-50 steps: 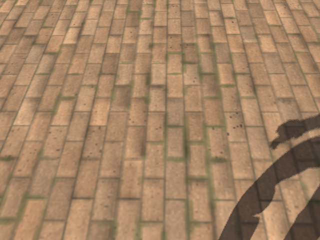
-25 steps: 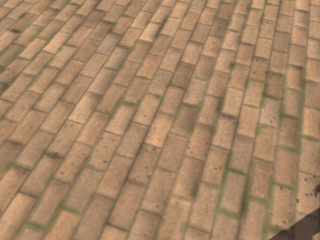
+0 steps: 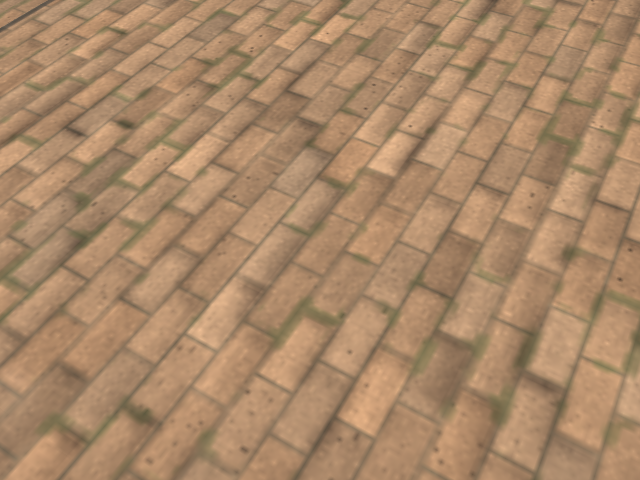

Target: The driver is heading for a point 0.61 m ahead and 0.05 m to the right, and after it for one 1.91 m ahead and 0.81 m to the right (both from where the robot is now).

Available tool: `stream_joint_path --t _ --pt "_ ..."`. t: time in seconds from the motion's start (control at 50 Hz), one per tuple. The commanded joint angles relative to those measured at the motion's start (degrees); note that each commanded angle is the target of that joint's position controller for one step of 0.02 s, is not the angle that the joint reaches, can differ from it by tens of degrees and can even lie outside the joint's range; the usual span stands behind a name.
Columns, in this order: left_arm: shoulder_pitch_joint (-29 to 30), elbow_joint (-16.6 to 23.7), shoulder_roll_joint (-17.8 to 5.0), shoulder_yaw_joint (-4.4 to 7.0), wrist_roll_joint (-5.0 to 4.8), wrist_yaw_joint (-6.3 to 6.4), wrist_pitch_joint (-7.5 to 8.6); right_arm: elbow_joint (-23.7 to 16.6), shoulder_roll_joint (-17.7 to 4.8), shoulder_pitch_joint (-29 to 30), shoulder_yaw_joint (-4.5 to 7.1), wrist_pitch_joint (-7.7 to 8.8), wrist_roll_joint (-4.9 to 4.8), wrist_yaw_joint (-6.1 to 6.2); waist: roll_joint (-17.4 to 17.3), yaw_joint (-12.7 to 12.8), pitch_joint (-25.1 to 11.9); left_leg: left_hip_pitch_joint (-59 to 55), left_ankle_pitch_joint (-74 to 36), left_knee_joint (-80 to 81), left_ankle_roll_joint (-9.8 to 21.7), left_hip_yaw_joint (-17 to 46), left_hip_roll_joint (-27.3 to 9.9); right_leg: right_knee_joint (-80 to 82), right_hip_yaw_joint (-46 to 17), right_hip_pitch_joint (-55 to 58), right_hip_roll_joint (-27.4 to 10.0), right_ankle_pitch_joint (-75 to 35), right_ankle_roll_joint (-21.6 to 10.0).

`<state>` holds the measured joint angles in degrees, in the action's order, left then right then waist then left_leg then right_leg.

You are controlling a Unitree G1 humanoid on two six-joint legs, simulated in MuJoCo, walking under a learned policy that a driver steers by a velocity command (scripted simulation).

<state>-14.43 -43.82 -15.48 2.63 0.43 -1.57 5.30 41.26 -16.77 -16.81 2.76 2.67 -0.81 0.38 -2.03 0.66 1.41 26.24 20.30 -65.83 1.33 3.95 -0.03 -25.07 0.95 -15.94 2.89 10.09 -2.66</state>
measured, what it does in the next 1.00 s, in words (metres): walks ahead: left foot, then right foot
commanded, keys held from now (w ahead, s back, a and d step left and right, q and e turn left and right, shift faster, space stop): w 0.62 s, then w+e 0.12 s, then e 0.26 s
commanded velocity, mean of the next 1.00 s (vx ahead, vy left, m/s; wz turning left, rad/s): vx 0.45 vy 0.00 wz -0.08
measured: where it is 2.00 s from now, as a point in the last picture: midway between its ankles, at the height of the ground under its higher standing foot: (338, 415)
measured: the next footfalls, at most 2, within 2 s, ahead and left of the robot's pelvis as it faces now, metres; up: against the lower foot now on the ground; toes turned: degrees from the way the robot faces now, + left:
left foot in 0.34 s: +0.34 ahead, +0.15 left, +0.00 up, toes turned +1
right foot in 0.86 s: +0.64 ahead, -0.08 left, +0.00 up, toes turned -5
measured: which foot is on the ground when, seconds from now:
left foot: up 0.00-0.32, down 0.34-0.88, up 0.90-1.00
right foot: down 0.00-0.36, up 0.38-0.84, down 0.86-1.00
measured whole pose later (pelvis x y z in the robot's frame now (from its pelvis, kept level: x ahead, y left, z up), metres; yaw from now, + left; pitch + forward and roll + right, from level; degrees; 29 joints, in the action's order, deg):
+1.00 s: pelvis +0.52 +0.01 -0.01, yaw -8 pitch +3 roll +1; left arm -7.7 -38.7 -17.2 2.7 -0.1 -1.7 2.0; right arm 45.3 -17.8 -12.2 2.1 2.9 0.3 1.0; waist -0.4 -0.4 4.1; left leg 25.7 27.9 -69.7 -2.7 2.9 -0.3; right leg -28.5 -1.2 -25.1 4.5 5.7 -4.4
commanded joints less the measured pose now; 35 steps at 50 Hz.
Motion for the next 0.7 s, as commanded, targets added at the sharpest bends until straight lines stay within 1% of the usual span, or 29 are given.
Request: stream_joint_path --t 0.02,0.06,0.1,0.16,0.22,0.26,0.28,0.3,0.32,0.34,0.36,0.38,0.4,0.42,0.44,0.46,0.48,0.5,0.52,0.54,0.58,0.62,0.66,0.7 --pt "-0.87 2.40 -6.67 1.39 -0.46 0.36 0.90 -4.59 -3.69 1.30 1.08 1.07 0.32 -0.17 7.89 -0.01 -1.47 11.05 -2.92 5.16 -0.70 1.06 -5.18 14.83 -18.13 9.43 -15.28 -3.79 -10.45" --pt "-2.00 1.54 -8.53 1.86 -0.89 0.60 0.86 -5.79 -2.50 4.89 0.43 1.19 0.76 -0.23 6.80 0.77 -0.59 12.24 -6.48 12.03 -1.59 -0.02 -5.76 16.37 -15.22 9.26 -15.54 -8.14 -11.20" --pt "-2.86 0.87 -9.60 2.09 -1.07 0.80 0.46 -6.34 -1.65 8.32 -0.07 1.56 0.77 -0.56 6.28 1.86 -0.29 11.03 -13.07 19.69 -1.93 -0.87 -5.60 17.02 -11.76 9.20 -14.49 -9.92 -10.31" --pt "-5.29 -0.50 -10.43 2.13 -1.53 0.96 -0.11 -7.08 -1.29 13.53 -0.38 2.06 0.28 -1.26 6.28 3.73 0.56 6.89 -21.09 29.02 -2.28 -2.49 -3.97 16.82 -7.90 8.61 -13.29 -11.34 -8.89" --pt "-8.41 -2.24 -10.81 2.15 -1.84 1.01 -0.86 -8.37 -1.89 17.82 -0.24 2.37 -0.27 -2.04 6.39 4.79 1.60 5.83 -22.19 33.46 -1.53 -2.73 -2.95 15.60 -8.14 11.70 -15.12 -11.57 -8.25" --pt "-9.03 -3.03 -11.45 2.37 -1.98 1.23 -1.52 -9.06 -2.75 19.08 0.04 2.60 -0.34 -2.57 6.79 4.13 2.03 5.44 -19.08 35.82 -0.11 -2.61 -2.53 13.86 -8.72 14.97 -16.85 -13.71 -7.41" --pt "-8.91 -3.27 -11.93 2.52 -2.00 1.38 -1.85 -8.95 -3.45 18.35 0.31 2.68 -0.32 -2.71 7.09 3.19 1.57 3.63 -17.31 36.83 0.69 -2.91 -2.12 12.37 -8.73 16.24 -17.39 -16.53 -6.86" --pt "-8.09 -3.26 -12.51 2.65 -2.06 1.53 -2.13 -8.25 -4.52 15.58 0.85 2.75 -0.14 -2.68 7.27 1.07 -0.02 -1.11 -16.31 38.29 1.74 -3.95 -1.04 8.91 -7.77 16.60 -16.99 -23.36 -6.07" --pt "-7.50 -3.17 -12.14 2.45 -2.09 1.68 -2.34 -6.25 -6.40 9.29 1.96 2.70 0.19 -2.37 6.42 -2.40 -3.96 -10.56 -16.67 40.06 3.28 -5.22 0.25 1.32 -5.41 15.32 -14.79 -31.04 -4.76" --pt "-7.18 -2.39 -10.34 1.61 -1.39 1.84 -2.28 -3.94 -9.33 0.20 3.25 2.54 0.53 -1.79 4.89 -6.49 -10.49 -24.90 -17.25 38.57 5.65 -2.07 -3.10 -10.64 -3.13 8.68 -12.10 -28.26 -2.83" --pt "-11.00 -0.05 -4.86 -0.29 -0.17 1.71 -1.41 -3.04 -15.41 -7.28 4.58 2.10 1.66 -1.23 -6.83 -6.77 -19.77 -46.91 -15.02 37.95 13.10 19.76 -18.12 -32.58 0.58 -11.81 -4.87 -6.11 1.08" --pt "-12.00 -0.46 -4.47 -0.65 -1.00 1.52 -0.28 -2.05 -13.18 -9.03 4.06 1.74 0.51 -1.44 -13.90 -6.72 -23.85 -50.43 -5.26 46.20 18.02 37.29 -22.93 -43.76 -4.76 -23.17 -0.70 22.68 1.97" --pt "-7.62 0.38 -10.01 0.87 -2.38 1.13 0.46 -2.16 -9.63 -5.66 2.81 1.76 0.06 -1.53 -8.33 -6.86 -14.86 -43.82 -0.66 48.00 15.47 31.59 -20.72 -47.66 -6.86 -28.66 -4.39 20.64 1.35" --pt "-3.53 1.41 -10.18 0.97 -2.81 0.94 0.77 -2.56 -7.83 -2.14 2.18 1.77 0.17 -1.49 -5.65 -5.66 -9.05 -36.39 -2.60 49.11 13.60 23.87 -18.12 -46.25 -5.40 -28.93 -6.96 15.44 0.91" --pt "-1.79 1.56 -9.42 0.96 -2.05 1.02 0.67 -2.61 -6.40 1.09 1.66 1.90 0.59 -1.71 -2.48 -3.98 -4.94 -29.18 -7.18 51.17 12.74 18.91 -15.63 -42.94 -4.51 -27.18 -8.68 11.32 1.32" --pt "-1.95 1.36 -9.06 1.27 -1.26 1.11 0.19 -2.74 -5.06 3.30 1.25 2.21 1.00 -1.87 -2.83 -2.14 -3.12 -24.07 -11.45 52.99 12.11 15.51 -13.81 -39.91 -4.87 -24.20 -10.19 8.32 1.76" --pt "-3.14 0.99 -7.98 1.11 -1.13 1.00 -0.38 -2.66 -4.91 4.50 1.22 2.43 1.24 -1.96 -3.77 -0.68 -2.66 -20.53 -14.11 54.67 12.16 13.52 -12.89 -38.76 -4.86 -21.20 -10.70 6.51 2.33" --pt "-4.02 0.57 -6.76 0.91 -1.04 0.99 -0.91 -2.26 -5.02 4.83 1.34 2.82 1.07 -2.00 -3.64 0.13 -2.64 -18.37 -16.94 55.89 12.63 11.64 -12.45 -37.71 -4.47 -19.63 -10.76 5.51 2.90" --pt "-3.81 0.72 -6.13 0.79 -0.90 1.09 -1.36 -1.65 -5.56 4.68 1.52 3.22 0.89 -1.97 -3.16 0.59 -2.17 -17.00 -19.24 56.87 13.05 9.76 -12.26 -36.23 -4.20 -19.55 -10.86 4.05 3.49" --pt "-2.32 1.27 -5.89 0.74 -0.72 1.22 -1.61 -0.99 -6.24 4.32 1.73 3.47 0.86 -1.81 -2.44 0.61 -1.37 -16.35 -20.87 57.70 13.33 8.28 -12.13 -33.92 -4.11 -20.53 -10.97 1.93 4.04" --pt "1.85 2.55 -5.33 0.51 -0.43 1.25 -1.61 0.35 -7.05 2.98 1.94 3.51 0.84 -1.36 -1.11 -0.35 -0.03 -16.68 -23.03 58.53 13.01 5.61 -11.48 -27.07 -4.08 -22.23 -11.05 -4.21 4.61" --pt "5.88 3.47 -4.41 0.14 -0.50 0.89 -1.23 1.47 -7.59 1.62 1.97 3.25 0.63 -0.98 -0.89 -1.72 0.85 -16.80 -23.44 58.81 11.61 2.66 -10.02 -19.06 -3.29 -21.05 -10.11 -10.91 4.41" --pt "9.34 4.12 -3.73 -0.28 -0.99 0.28 -0.88 2.62 -8.71 0.05 2.14 3.13 0.56 -0.71 -0.88 -3.30 1.37 -17.84 -22.04 59.35 10.60 -0.08 -9.94 -12.94 -1.96 -19.14 -8.88 -16.07 3.84" --pt "12.44 5.26 -3.92 -0.38 -1.46 -0.27 -0.79 4.31 -9.39 -2.36 2.32 2.98 0.44 -0.63 -0.45 -4.70 2.12 -20.96 -20.82 59.15 10.23 -1.07 -11.52 -10.05 -1.99 -19.29 -8.23 -17.51 2.98"
Velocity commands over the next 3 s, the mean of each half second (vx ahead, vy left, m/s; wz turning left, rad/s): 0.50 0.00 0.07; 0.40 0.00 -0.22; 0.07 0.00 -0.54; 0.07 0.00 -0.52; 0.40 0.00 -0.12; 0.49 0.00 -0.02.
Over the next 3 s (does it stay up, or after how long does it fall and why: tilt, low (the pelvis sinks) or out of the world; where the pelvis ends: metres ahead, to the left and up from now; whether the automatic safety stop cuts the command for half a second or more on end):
stays up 0.93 -0.31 0.01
